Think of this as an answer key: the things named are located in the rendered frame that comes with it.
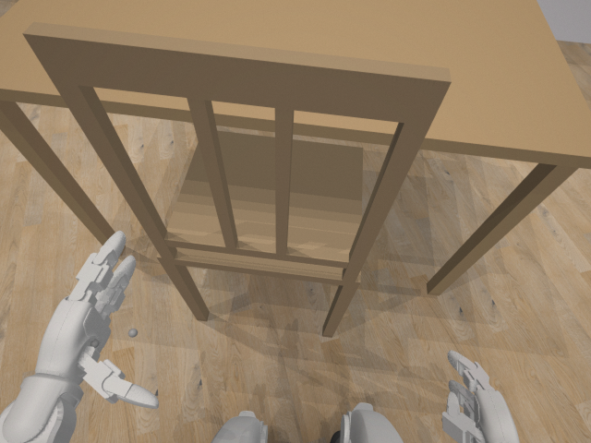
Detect table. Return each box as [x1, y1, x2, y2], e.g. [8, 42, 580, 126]
[0, 0, 591, 296]

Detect right robot hand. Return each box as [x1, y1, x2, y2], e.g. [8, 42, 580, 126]
[442, 350, 520, 443]

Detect robot left thigh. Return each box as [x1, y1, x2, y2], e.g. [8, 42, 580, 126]
[211, 416, 268, 443]

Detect robot thigh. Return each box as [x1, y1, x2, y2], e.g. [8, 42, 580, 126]
[211, 416, 268, 443]
[340, 410, 404, 443]

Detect left robot hand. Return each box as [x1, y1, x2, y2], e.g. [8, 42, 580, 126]
[35, 231, 159, 409]

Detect chair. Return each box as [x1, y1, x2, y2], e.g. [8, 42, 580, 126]
[22, 22, 452, 338]

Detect robot left forearm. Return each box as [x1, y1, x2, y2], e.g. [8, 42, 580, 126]
[0, 374, 84, 443]

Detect robot right thigh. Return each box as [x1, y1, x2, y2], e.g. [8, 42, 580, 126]
[340, 410, 404, 443]

